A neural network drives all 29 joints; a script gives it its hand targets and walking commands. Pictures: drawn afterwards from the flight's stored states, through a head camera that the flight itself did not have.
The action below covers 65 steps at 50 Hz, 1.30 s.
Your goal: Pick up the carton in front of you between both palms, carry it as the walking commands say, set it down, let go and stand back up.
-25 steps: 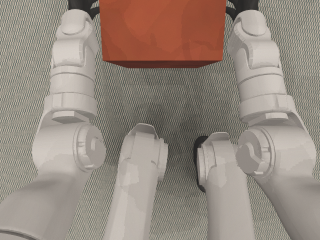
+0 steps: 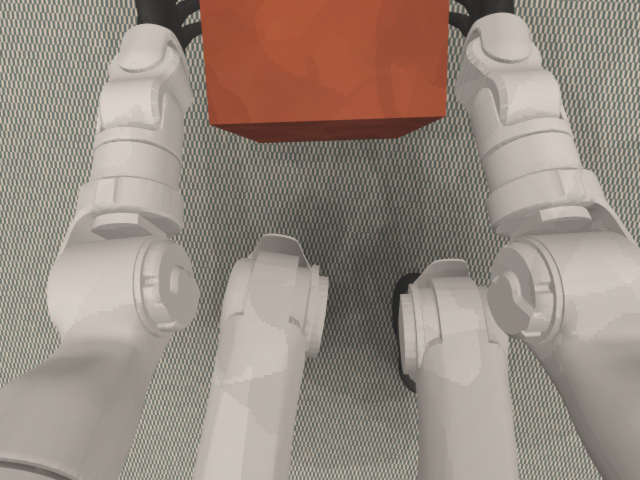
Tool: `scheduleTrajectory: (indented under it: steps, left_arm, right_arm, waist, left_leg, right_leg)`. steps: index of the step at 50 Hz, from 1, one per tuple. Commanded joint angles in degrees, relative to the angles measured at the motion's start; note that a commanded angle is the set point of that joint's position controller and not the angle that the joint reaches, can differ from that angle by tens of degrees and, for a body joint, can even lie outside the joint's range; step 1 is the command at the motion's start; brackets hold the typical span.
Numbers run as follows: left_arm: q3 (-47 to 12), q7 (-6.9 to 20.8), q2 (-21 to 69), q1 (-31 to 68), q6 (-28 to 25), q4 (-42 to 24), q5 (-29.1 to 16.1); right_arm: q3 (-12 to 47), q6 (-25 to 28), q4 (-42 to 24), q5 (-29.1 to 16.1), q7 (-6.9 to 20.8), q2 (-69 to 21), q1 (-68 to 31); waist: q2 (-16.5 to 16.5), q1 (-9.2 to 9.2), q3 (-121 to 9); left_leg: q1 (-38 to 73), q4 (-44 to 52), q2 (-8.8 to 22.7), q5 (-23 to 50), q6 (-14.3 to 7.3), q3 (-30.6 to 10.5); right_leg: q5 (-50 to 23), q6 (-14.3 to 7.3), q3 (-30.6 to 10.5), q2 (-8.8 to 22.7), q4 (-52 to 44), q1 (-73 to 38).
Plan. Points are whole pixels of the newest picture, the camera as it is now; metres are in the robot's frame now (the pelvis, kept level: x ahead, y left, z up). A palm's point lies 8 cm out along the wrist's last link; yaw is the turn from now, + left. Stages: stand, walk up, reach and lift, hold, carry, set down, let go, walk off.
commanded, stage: set down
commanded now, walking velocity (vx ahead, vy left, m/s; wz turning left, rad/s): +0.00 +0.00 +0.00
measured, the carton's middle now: (325, 44) +0.53 +0.09 -0.25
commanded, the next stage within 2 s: none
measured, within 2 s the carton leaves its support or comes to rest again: neither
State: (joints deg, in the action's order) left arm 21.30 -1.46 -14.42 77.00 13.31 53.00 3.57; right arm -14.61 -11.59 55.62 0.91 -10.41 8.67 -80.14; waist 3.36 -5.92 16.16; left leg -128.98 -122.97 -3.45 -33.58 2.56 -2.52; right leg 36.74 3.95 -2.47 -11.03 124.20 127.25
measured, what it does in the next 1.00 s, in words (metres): stands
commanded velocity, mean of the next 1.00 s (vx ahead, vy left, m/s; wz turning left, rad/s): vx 0.00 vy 0.00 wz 0.00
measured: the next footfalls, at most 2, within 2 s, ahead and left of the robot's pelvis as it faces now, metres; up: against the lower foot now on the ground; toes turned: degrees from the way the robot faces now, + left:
none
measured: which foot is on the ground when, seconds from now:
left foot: down 0.00-1.00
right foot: down 0.00-1.00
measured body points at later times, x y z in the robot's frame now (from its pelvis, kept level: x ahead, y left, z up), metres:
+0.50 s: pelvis -0.01 +0.00 -0.01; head +0.36 +0.04 +0.24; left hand +0.51 +0.25 -0.18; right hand +0.56 -0.06 -0.18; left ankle +0.10 +0.12 -0.35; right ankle +0.09 -0.11 -0.35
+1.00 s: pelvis -0.01 +0.00 -0.02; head +0.37 +0.04 +0.21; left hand +0.52 +0.29 -0.20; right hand +0.57 -0.10 -0.20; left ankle +0.10 +0.12 -0.35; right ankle +0.09 -0.11 -0.35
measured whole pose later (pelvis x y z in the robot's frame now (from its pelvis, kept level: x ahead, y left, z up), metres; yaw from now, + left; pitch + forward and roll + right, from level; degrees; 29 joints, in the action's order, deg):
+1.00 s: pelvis -0.01 +0.00 -0.02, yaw +1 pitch +34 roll -1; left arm 13.1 -1.6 -26.0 82.9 1.9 65.8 -10.3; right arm -2.2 -5.6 59.7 -11.4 -7.7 20.2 -83.9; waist 1.6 -4.9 26.0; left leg -128.1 -127.4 -0.3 -33.3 -0.2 -0.3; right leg 37.3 2.6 -0.6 -6.8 128.9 125.7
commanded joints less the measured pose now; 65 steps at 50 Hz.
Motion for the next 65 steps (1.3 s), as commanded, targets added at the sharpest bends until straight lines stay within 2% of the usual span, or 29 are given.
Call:
scheduleTrajectory:
  steps: [1,5,14,25,28,32,33,35,38,39,41,45,49,57,62,65]
  left_arm:
    - [-19.9,15.9,45.9,35.1,-2.2,-6.0,-5.8]
    - [-19.3,16.0,44.2,36.0,-2.4,-4.9,-5.5]
    - [-14.5,16.4,40.9,32.4,-1.8,0.3,-1.8]
    - [-9.3,16.3,34.3,27.4,-0.9,4.8,2.0]
    - [-8.2,16.1,32.8,26.7,-1.1,5.4,2.6]
    - [-6.2,15.1,29.3,25.2,-1.8,6.5,3.7]
    - [-5.4,14.5,27.1,24.5,-2.2,6.8,3.8]
    - [-2.0,11.9,15.8,21.2,-3.7,7.7,3.7]
    - [3.0,3.7,-13.1,14.8,-8.4,7.5,1.9]
    - [2.0,1.6,-15.7,16.9,-9.9,7.5,-0.1]
    - [-0.6,-0.2,-18.2,20.1,-11.8,7.5,-5.1]
    - [-6.3,-0.5,-19.6,21.7,-13.5,7.4,-12.1]
    - [-9.1,-0.1,-20.0,20.1,-12.6,6.3,-15.6]
    - [-9.5,-1.3,-19.8,18.6,-7.8,-3.0,-15.3]
    - [-7.9,-1.4,-16.2,15.7,-5.2,-1.7,-11.8]
    - [-6.7,-0.8,-14.2,14.3,-5.5,-1.0,-9.8]
  right_arm:
    - [18.7,2.3,-6.6,-4.9,13.8,-49.8,-35.0]
    - [17.1,2.2,-3.9,-4.1,13.9,-47.8,-34.2]
    - [11.4,1.5,1.4,-0.6,15.5,-42.4,-30.9]
    - [7.0,0.6,5.8,2.8,16.1,-34.8,-26.2]
    - [6.2,0.7,6.1,3.6,15.8,-32.8,-25.4]
    - [5.7,1.1,6.4,4.3,15.2,-29.5,-24.8]
    - [5.4,1.3,6.3,4.5,14.7,-27.3,-24.3]
    - [3.4,2.2,6.0,4.8,12.2,-16.7,-21.2]
    - [1.1,5.2,3.6,2.2,5.1,10.8,-16.5]
    - [2.3,6.0,2.9,0.4,3.6,13.2,-18.1]
    - [4.7,7.0,1.8,-3.7,2.5,14.9,-20.4]
    - [11.7,7.9,-1.9,-10.9,2.8,13.7,-23.1]
    - [13.8,7.2,-3.9,-13.8,2.7,14.1,-21.4]
    - [8.1,3.3,-10.2,-9.7,0.5,16.3,-18.6]
    - [3.6,1.4,-5.6,-6.4,1.3,14.7,-14.9]
    - [1.9,2.0,-3.5,-4.8,2.2,13.5,-13.3]
  waist:
    - [3.2,-5.05,-60.7]
    - [2.6,-4.64,-56.5]
    - [2.6,-3.27,-46.0]
    - [2.7,-1.91,-36.6]
    - [2.6,-1.51,-35.8]
    - [2.7,-1.99,-36.5]
    - [2.6,-2.05,-36.9]
    - [2.2,-2.05,-38.2]
    - [0.3,-2.58,-44.3]
    - [-0.2,-2.76,-47.3]
    - [0.2,-2.93,-53.0]
    - [1.6,-4.53,-61.0]
    - [1.2,-4.47,-67.5]
    - [-2.6,-1.54,-81.6]
    - [-4.3,-0.41,-70.0]
    - [-4.5,-0.10,-67.0]
  left_leg:
    - [29.4,7.5,-1.9,24.2,-1.8,5.9]
    - [28.5,7.2,-1.7,22.4,-2.0,5.5]
    - [25.0,7.8,-1.9,16.9,-2.8,4.2]
    - [21.1,7.8,-1.5,11.2,-3.3,3.1]
    - [21.0,7.5,-1.3,10.8,-3.3,3.0]
    - [22.3,7.1,-0.9,11.3,-2.7,3.3]
    - [23.0,6.9,-0.7,11.6,-2.4,3.5]
    - [25.2,6.7,-0.1,12.6,-1.4,4.0]
    - [29.8,6.0,1.2,16.7,-0.5,4.1]
    - [30.9,5.6,1.5,19.2,-0.4,3.7]
    - [32.1,4.7,2.1,24.2,-0.9,3.2]
    - [34.7,3.7,3.1,30.0,-2.1,2.6]
    - [40.2,4.3,3.2,30.7,-2.1,3.0]
    - [53.2,10.5,1.7,28.4,-1.4,4.6]
    - [46.8,16.7,1.2,21.3,-0.9,4.4]
    - [44.8,19.4,1.2,21.1,-0.6,4.3]
  right_leg:
    - [-20.0,-2.5,5.0,-0.3,-8.6,-25.3]
    - [-18.0,-2.8,4.8,-0.2,-8.3,-23.7]
    - [-12.1,-3.6,5.0,0.3,-8.3,-18.0]
    - [-7.8,-3.9,4.4,1.1,-8.5,-15.9]
    - [-7.7,-3.7,4.2,1.3,-8.5,-16.9]
    - [-8.3,-2.9,4.3,1.8,-8.2,-18.8]
    - [-8.6,-2.6,4.3,2.0,-8.1,-19.6]
    - [-9.5,-1.9,4.5,2.7,-8.1,-21.9]
    - [-13.3,-0.8,4.4,4.2,-7.2,-25.5]
    - [-15.5,-0.6,4.1,4.6,-6.6,-26.0]
    - [-20.2,-0.6,3.7,5.3,-5.2,-27.5]
    - [-25.1,-0.8,3.2,6.0,-3.5,-30.7]
    - [-23.6,-1.0,4.2,6.2,-3.9,-32.6]
    - [-17.0,-2.2,7.6,4.7,-10.1,-33.7]
    - [-10.6,-2.9,7.3,4.5,-15.9,-27.2]
    - [-10.8,-2.8,7.0,4.6,-18.9,-25.3]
